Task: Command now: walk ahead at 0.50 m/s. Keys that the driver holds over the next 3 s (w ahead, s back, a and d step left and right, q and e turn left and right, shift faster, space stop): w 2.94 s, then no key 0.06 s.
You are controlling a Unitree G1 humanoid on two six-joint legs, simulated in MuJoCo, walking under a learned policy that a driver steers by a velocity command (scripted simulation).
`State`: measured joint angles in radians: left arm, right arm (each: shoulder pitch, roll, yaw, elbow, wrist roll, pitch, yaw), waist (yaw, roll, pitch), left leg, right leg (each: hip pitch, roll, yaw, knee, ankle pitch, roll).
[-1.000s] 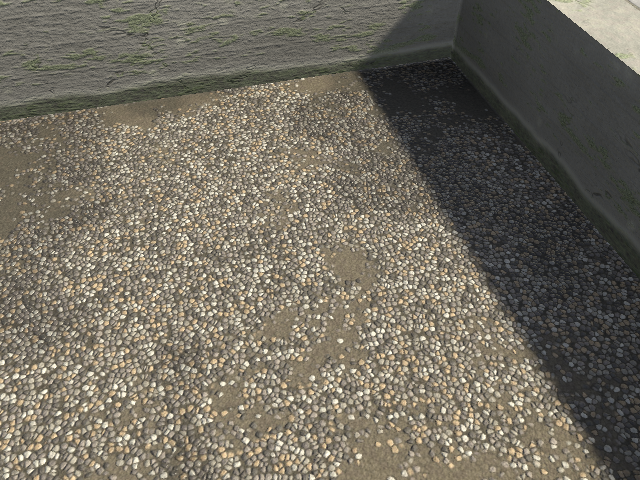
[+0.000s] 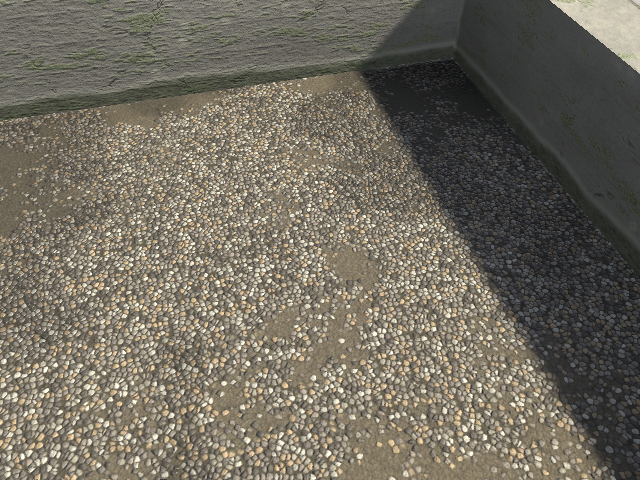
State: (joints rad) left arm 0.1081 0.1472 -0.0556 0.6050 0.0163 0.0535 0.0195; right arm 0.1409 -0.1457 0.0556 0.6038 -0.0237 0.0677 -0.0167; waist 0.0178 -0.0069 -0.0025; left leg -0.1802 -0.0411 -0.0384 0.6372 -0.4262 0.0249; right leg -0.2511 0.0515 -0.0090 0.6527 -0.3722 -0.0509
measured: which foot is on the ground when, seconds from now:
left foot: down 0.00-1.00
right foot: down 0.00-1.00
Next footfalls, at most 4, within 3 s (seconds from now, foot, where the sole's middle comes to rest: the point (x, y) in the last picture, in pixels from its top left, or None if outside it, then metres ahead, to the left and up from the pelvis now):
none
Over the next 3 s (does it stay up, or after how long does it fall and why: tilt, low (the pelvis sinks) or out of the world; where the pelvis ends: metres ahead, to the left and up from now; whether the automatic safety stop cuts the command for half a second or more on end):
stays up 0.00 0.00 0.00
